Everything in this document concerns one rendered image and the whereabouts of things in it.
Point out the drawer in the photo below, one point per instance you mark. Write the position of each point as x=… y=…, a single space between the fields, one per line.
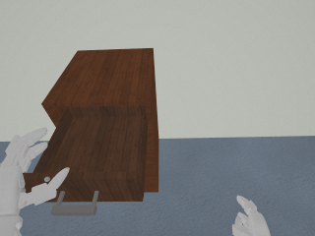
x=105 y=149

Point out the handle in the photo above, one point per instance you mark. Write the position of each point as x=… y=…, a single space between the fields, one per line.
x=74 y=210

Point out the cabinet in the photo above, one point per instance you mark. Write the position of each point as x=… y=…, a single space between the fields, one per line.
x=111 y=77

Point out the left robot forearm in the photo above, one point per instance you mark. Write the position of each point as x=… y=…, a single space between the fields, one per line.
x=10 y=224

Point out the left robot hand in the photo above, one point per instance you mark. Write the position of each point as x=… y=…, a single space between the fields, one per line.
x=17 y=161

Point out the right robot hand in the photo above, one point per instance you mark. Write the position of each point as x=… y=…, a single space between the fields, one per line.
x=253 y=225

